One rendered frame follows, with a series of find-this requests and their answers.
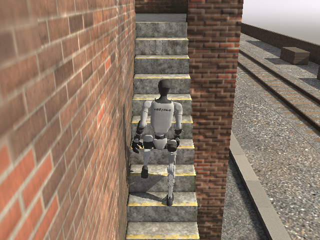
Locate right robot forearm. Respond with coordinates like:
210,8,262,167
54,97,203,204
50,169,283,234
174,123,182,141

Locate robot left hand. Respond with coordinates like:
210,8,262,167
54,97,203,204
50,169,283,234
131,141,143,153

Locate left robot forearm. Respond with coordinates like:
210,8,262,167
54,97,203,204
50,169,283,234
133,121,144,143

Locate left robot upper arm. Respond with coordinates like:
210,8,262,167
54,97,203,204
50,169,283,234
139,100,153,128

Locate right robot upper arm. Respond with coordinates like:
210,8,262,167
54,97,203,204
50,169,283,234
173,102,183,130

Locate left robot foot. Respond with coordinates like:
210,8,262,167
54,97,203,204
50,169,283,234
141,165,149,179

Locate robot torso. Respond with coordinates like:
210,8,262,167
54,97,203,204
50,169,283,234
150,98,174,150

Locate robot right hand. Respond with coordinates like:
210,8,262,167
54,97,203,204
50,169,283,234
170,138,180,147

